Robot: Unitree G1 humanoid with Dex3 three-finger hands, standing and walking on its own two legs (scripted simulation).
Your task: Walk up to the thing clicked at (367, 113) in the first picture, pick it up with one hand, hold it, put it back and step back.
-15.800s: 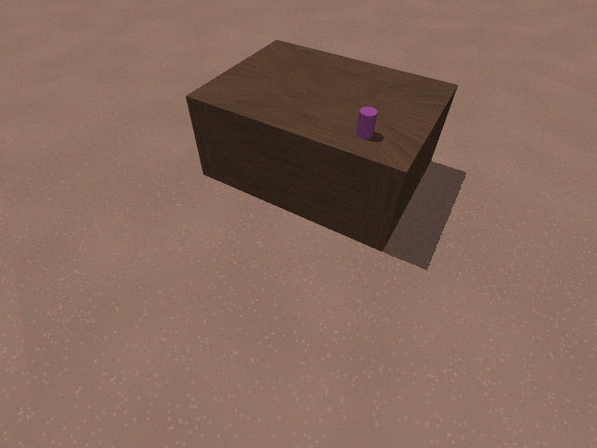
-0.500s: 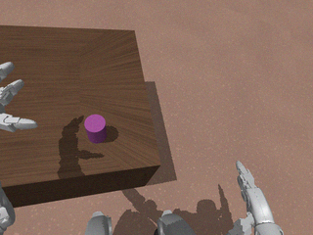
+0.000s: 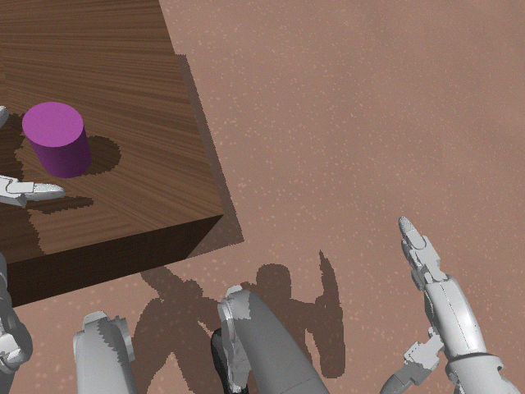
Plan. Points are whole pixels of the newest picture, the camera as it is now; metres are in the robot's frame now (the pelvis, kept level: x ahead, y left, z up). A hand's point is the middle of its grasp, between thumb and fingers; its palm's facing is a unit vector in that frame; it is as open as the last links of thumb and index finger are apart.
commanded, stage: close in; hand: left
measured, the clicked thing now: (60, 142) +0.52 +0.16 -0.07
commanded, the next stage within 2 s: close in 0.86 s
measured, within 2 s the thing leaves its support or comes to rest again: leaves its support in 1.82 s
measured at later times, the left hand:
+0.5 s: hand (53, 146) +0.51 +0.17 -0.07, palm faces +0.05 -1.00 +0.03, open 17.5 cm
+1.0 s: hand (68, 150) +0.49 +0.15 -0.05, palm faces +0.05 -1.00 +0.01, open 17.6 cm
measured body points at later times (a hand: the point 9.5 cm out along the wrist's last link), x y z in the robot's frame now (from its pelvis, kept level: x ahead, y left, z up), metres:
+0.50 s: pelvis +0.00 +0.01 -0.01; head +0.19 +0.10 +0.39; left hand +0.50 +0.22 -0.06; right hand +0.18 -0.24 +0.11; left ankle +0.07 +0.13 -0.54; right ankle +0.05 -0.14 -0.54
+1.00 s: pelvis +0.01 +0.00 +0.00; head +0.18 +0.09 +0.41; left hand +0.49 +0.20 -0.05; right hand +0.19 -0.25 +0.11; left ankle +0.07 +0.13 -0.54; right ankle +0.05 -0.14 -0.54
